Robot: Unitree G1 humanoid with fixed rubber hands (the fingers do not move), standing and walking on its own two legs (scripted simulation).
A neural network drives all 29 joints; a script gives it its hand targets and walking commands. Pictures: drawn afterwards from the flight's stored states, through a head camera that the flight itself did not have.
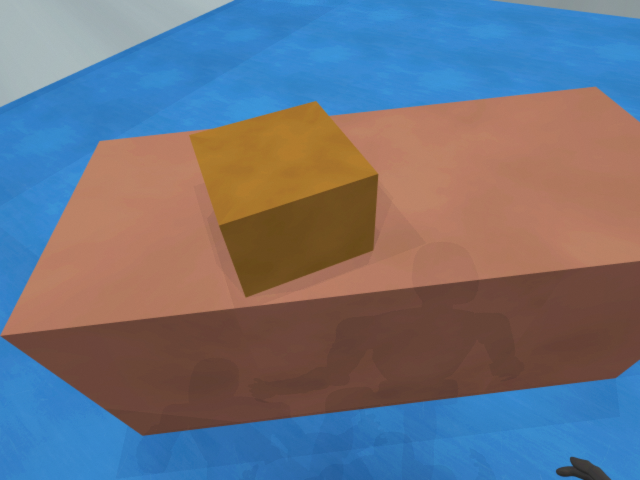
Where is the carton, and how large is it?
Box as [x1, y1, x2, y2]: [189, 101, 377, 296]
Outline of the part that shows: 316,101 189,135 220,229 245,296 251,295 372,250 377,173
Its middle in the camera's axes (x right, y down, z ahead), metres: -0.07 -0.09 +0.75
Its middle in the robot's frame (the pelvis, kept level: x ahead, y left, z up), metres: +0.63 +0.10 -0.02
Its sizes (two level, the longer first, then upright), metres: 0.269 0.266 0.194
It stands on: a pedestal, 0.64 m high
